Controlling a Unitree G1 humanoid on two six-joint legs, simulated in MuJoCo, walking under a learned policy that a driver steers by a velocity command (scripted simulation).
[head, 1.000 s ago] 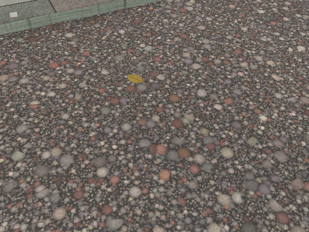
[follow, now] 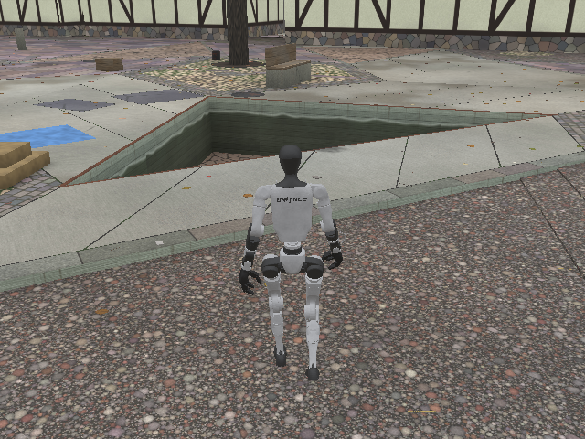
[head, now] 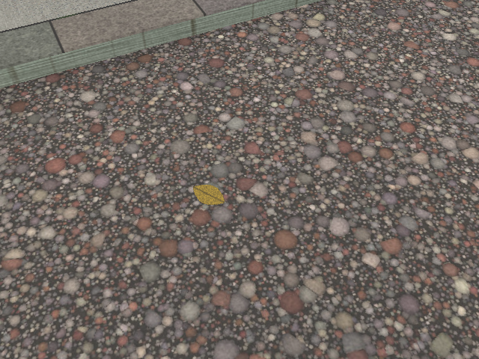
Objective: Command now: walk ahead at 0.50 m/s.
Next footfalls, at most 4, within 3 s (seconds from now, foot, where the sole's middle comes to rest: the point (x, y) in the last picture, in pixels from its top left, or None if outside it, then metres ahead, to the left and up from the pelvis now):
0.46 right None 0.40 -0.12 -0.76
1.00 left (275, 260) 0.75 -0.06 -0.76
1.52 right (384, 248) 0.81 -0.40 -0.76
2.10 left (408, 172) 1.12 -0.54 -0.76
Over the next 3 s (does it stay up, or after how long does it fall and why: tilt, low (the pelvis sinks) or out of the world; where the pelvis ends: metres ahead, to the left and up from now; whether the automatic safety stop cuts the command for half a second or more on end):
stays up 1.09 -0.63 0.01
